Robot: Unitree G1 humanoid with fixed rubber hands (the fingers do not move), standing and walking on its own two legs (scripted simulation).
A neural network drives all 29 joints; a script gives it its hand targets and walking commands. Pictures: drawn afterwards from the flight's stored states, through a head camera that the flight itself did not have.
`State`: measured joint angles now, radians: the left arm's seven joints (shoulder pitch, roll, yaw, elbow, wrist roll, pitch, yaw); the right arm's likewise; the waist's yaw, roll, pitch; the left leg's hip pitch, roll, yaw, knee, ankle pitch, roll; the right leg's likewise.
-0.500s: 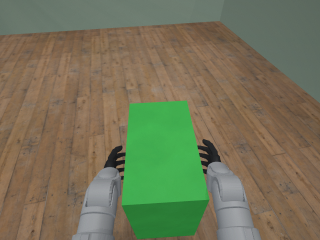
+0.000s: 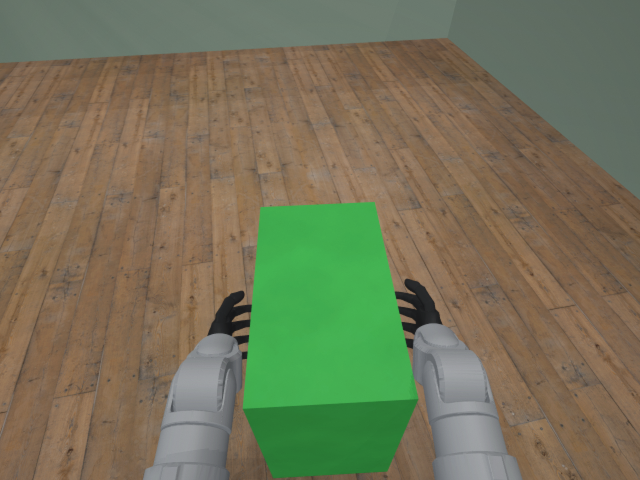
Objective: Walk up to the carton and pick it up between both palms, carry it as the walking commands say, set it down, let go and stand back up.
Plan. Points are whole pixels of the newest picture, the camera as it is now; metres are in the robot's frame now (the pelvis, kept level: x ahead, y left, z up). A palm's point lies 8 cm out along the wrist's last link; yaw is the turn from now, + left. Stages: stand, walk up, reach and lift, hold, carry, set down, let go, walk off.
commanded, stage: carry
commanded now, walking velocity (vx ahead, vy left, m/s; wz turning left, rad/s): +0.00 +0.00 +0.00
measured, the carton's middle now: (324, 339) +0.34 +0.00 -0.05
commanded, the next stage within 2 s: none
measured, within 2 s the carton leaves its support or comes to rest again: neither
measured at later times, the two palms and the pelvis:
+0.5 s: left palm (227, 326) +0.32 +0.13 +0.03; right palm (425, 318) +0.32 -0.13 +0.04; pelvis +0.03 +0.00 +0.00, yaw +0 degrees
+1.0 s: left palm (220, 329) +0.31 +0.14 +0.03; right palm (421, 323) +0.32 -0.12 +0.04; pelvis +0.02 +0.01 +0.00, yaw -1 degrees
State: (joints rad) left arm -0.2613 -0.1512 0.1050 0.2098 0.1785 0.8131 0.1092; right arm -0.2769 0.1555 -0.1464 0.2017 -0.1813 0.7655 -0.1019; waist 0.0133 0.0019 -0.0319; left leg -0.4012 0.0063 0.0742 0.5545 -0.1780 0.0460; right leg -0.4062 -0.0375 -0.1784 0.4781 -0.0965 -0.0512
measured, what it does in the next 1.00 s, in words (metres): stands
